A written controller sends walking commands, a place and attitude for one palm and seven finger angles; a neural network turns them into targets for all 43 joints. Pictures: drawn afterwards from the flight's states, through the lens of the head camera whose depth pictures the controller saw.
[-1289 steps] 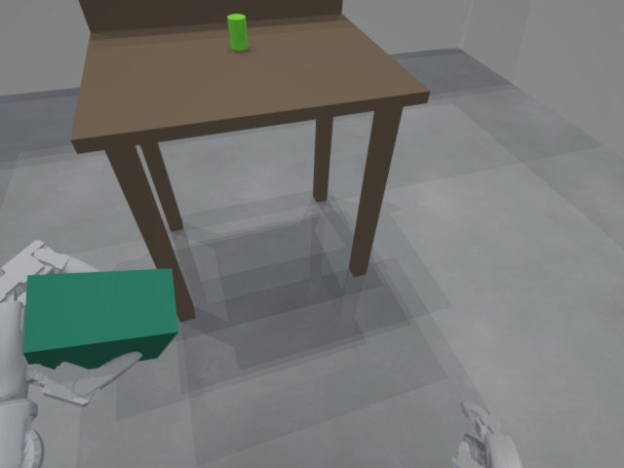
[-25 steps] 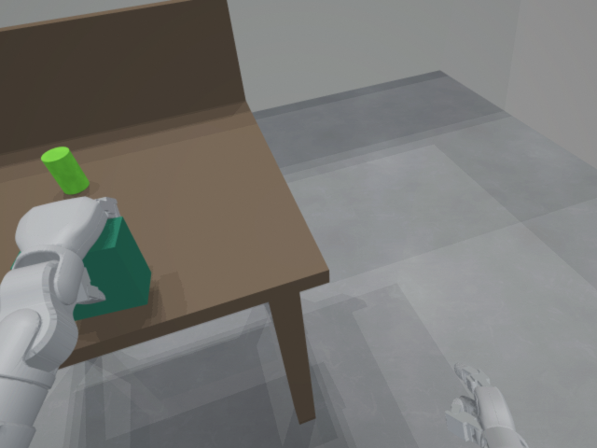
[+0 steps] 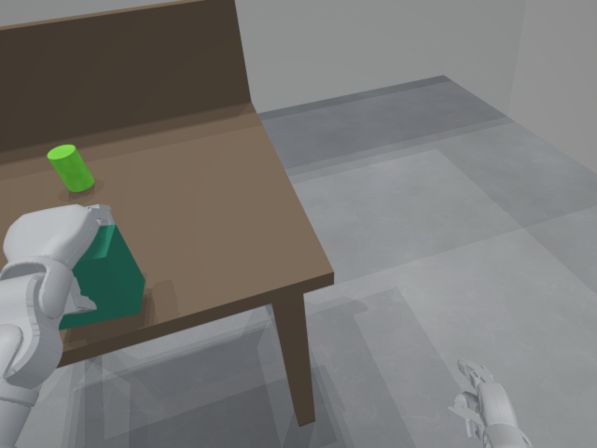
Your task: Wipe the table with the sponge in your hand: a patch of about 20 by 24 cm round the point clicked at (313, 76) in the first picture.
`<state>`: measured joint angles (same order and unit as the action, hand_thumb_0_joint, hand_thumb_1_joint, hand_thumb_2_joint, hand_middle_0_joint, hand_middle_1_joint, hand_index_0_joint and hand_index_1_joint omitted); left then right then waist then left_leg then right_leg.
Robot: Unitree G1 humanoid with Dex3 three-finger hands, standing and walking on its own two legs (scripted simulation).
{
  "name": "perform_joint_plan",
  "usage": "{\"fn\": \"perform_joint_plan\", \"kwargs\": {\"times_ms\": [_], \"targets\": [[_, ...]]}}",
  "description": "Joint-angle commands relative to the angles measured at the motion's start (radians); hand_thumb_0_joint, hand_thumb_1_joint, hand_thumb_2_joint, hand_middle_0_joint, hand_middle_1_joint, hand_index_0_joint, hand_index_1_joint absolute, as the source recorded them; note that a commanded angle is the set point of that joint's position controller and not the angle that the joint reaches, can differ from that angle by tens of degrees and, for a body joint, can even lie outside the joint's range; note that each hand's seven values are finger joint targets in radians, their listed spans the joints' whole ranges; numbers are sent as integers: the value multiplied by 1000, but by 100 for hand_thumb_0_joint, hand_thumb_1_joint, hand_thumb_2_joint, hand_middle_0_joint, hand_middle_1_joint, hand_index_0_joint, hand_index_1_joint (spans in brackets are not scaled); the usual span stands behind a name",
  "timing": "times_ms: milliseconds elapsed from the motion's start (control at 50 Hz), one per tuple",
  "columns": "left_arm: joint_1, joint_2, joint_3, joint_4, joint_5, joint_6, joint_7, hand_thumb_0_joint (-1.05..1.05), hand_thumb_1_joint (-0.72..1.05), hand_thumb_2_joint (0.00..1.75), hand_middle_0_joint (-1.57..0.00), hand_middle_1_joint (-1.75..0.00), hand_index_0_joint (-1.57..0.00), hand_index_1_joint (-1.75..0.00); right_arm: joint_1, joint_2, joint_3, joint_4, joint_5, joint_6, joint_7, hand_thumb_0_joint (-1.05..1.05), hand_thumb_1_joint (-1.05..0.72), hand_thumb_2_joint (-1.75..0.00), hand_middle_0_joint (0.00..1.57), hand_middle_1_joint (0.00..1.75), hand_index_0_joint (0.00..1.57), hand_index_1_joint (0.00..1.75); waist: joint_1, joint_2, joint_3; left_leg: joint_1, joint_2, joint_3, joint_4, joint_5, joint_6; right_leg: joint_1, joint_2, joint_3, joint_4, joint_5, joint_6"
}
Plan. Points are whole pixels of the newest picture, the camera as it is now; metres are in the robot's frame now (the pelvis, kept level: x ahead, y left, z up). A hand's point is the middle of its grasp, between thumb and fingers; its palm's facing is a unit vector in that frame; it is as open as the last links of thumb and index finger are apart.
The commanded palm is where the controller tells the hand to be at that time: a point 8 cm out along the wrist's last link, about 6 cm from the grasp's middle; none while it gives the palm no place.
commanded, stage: move the sponge above the wiping area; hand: left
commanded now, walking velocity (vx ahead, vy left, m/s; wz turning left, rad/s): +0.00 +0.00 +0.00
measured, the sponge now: (88, 287) +0.25 +0.34 +0.10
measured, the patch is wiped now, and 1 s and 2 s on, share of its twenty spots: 0.00 0.00 0.05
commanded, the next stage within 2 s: lower the sponge onto the table in 0.44 s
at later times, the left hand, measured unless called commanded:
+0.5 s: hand (96, 249) +0.27 +0.31 +0.15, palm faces +0.03 -0.01 -1.00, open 10.3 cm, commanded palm +0.24 +0.34 +0.24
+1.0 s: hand (98, 239) +0.29 +0.32 +0.15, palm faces +0.02 +0.00 -1.00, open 10.3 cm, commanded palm +0.25 +0.34 +0.23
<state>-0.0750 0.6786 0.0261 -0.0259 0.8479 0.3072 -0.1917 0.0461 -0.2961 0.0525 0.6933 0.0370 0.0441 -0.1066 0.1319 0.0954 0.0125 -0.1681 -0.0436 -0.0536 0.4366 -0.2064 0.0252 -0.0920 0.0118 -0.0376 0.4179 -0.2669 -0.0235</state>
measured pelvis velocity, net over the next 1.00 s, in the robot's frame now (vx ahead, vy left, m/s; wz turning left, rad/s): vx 0.00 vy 0.00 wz -0.01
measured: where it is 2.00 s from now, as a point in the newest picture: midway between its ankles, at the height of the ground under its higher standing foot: outside the picture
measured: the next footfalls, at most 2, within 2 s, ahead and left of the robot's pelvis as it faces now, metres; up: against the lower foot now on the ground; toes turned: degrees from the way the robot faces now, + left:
none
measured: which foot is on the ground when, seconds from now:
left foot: down 0.00-1.00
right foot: down 0.00-1.00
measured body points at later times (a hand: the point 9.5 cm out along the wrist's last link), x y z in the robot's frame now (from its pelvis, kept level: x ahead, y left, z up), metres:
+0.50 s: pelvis -0.01 +0.01 +0.00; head -0.02 -0.03 +0.45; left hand +0.27 +0.31 +0.20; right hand +0.22 -0.20 -0.09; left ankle +0.02 +0.11 -0.74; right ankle -0.02 -0.10 -0.74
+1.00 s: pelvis +0.00 +0.00 +0.00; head -0.01 -0.04 +0.45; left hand +0.28 +0.31 +0.21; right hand +0.24 -0.22 -0.09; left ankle +0.02 +0.11 -0.74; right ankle -0.02 -0.10 -0.74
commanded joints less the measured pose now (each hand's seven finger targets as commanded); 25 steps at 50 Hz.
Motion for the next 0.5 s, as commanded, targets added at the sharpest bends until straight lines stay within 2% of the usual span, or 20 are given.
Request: {"fn": "perform_joint_plan", "kwargs": {"times_ms": [0, 20, 40, 60, 100, 120, 160, 200, 220, 240, 260, 280, 300, 320, 360, 380, 400, 420, 440, 480], "targets": [[-486, 428, 302, -178, 60, -41, 156, 0, 10, 130, -120, -160, -120, -160, -172, -88, -32, -141, -6, -64, -6, 0, -90, -90, 20, 30, 20, 30, -8, 116, -239, 87, -27, 11, -57, 233, 0, 37, 34, 52, -75, 162, -47], [-510, 390, 274, -141, 58, -34, 172, 0, 10, 130, -120, -160, -120, -160, -175, -78, -26, -131, -2, -68, 1, 0, -90, -90, 20, 30, 20, 30, -12, 98, -238, 76, -23, 19, -60, 243, -5, 39, 26, 36, -69, 164, -44], [-488, 375, 268, -102, 45, -20, 182, 0, 10, 130, -120, -160, -120, -160, -169, -79, -31, -123, -2, -62, 6, 0, -90, -90, 20, 30, 20, 30, -7, 107, -225, 67, -22, 16, -71, 237, -8, 50, 28, 37, -75, 168, -44], [-498, 386, 273, -86, 45, -3, 185, 0, 10, 130, -120, -160, -120, -160, -172, -92, -36, -121, -3, -57, 11, 0, -90, -90, 20, 30, 20, 30, -4, 102, -234, 64, -19, 15, -75, 242, -13, 56, 26, 39, -76, 184, -45], [-467, 363, 244, 9, 44, 64, 171, 0, 10, 130, -120, -160, -120, -160, -196, -97, -32, -126, 5, -44, 17, 0, -90, -90, 20, 30, 20, 30, 2, 86, -216, 34, -21, 19, -79, 218, -16, 56, 27, 52, -78, 175, -48], [-477, 308, 186, 26, 45, 86, 153, 0, 10, 130, -120, -160, -120, -160, -201, -94, -23, -124, 7, -41, 23, 0, -90, -90, 20, 30, 20, 30, -11, 37, -221, 25, -15, 27, -87, 222, -17, 61, 16, 30, -72, 185, -40], [-427, 284, 157, 8, 28, 128, 110, 0, 10, 130, -120, -160, -120, -160, -212, -102, -29, -140, 8, -32, 30, 0, -90, -90, 20, 30, 20, 30, -4, 10, -232, 24, -12, 18, -93, 232, -12, 78, 16, 26, -67, 218, -33], [-373, 256, 127, 19, 28, 160, 55, 0, 10, 130, -120, -160, -120, -160, -226, -106, -29, -165, 13, -26, 27, 0, -90, -90, 20, 30, 20, 30, -11, -12, -229, 23, -10, 22, -89, 215, -4, 63, 19, 26, -66, 209, -31], [-402, 222, 75, -2, 29, 160, 31, 0, 10, 130, -120, -160, -120, -160, -223, -101, -20, -164, 19, -26, 29, 0, -90, -90, 20, 30, 20, 30, -32, -44, -221, 24, -8, 25, -89, 205, -1, 53, 13, 14, -64, 198, -24], [-384, 211, 62, -12, 31, 158, 12, 0, 10, 130, -120, -160, -120, -160, -215, -102, -24, -166, 18, -26, 27, 0, -90, -90, 20, 30, 20, 30, -34, -49, -222, 32, -5, 21, -92, 197, 4, 47, 15, 12, -67, 189, -21], [-408, 228, 63, -49, 36, 147, -4, 0, 10, 130, -120, -160, -120, -160, -216, -108, -26, -176, 16, -29, 26, 0, -90, -90, 20, 30, 20, 30, -39, -66, -219, 33, -5, 19, -92, 186, 8, 38, 15, 11, -68, 185, -17], [-393, 261, 95, -76, 43, 132, -12, 0, 10, 130, -120, -160, -120, -160, -213, -107, -28, -179, 13, -32, 23, 0, -90, -90, 20, 30, 20, 30, -32, -65, -241, 46, -5, 16, -89, 192, 12, 42, 16, 14, -63, 183, -18], [-399, 293, 122, -113, 54, 117, -14, 0, 10, 130, -120, -160, -120, -160, -215, -109, -24, -191, 11, -34, 19, 0, -90, -90, 20, 30, 20, 30, -25, -43, -248, 53, -1, 12, -88, 186, 12, 38, 19, 20, -62, 160, -23], [-446, 264, 96, -164, 56, 85, -9, 0, 10, 130, -120, -160, -120, -160, -213, -92, -17, -194, 12, -44, 20, 0, -90, -90, 20, 30, 20, 30, -35, -62, -263, 65, -7, 11, -84, 193, 16, 41, 18, 12, -57, 154, -21], [-429, 303, 158, -211, 55, 25, 24, 0, 10, 130, -120, -160, -120, -160, -196, -88, -23, -188, 2, -53, 15, 0, -90, -90, 20, 30, 20, 30, -20, -53, -259, 80, -6, 4, -86, 203, 17, 42, 24, 13, -60, 152, -24], [-417, 353, 216, -215, 64, 2, 50, 0, 10, 130, -120, -160, -120, -160, -188, -86, -26, -180, -2, -56, 12, 0, -90, -90, 20, 30, 20, 30, -7, -35, -265, 83, -7, 0, -85, 209, 15, 46, 27, 18, -58, 142, -28], [-447, 406, 267, -235, 70, -8, 79, 0, 10, 130, -120, -160, -120, -160, -192, -94, -21, -179, -7, -56, 12, 0, -90, -90, 20, 30, 20, 30, 6, 16, -263, 73, -9, -3, -90, 196, 9, 54, 31, 36, -61, 124, -39], [-469, 374, 255, -226, 71, -20, 108, 0, 10, 130, -120, -160, -120, -160, -191, -74, -17, -174, -6, -62, 15, 0, -90, -90, 20, 30, 20, 30, 6, 8, -258, 64, -14, 2, -88, 204, 6, 59, 29, 23, -55, 121, -38], [-460, 381, 278, -171, 71, -21, 137, 0, 10, 130, -120, -160, -120, -160, -181, -75, -23, -150, -6, -58, 16, 0, -90, -90, 20, 30, 20, 30, 6, 26, -218, 55, -11, 3, -93, 198, 0, 44, 35, 27, -66, 108, -42], [-492, 359, 264, -157, 62, -9, 182, 0, 10, 130, -120, -160, -120, -160, -188, -76, -28, -142, -4, -55, 26, 0, -90, -90, 20, 30, 20, 30, 17, 71, -222, 57, -12, 7, -97, 200, -10, 50, 34, 40, -72, 112, -47]]}}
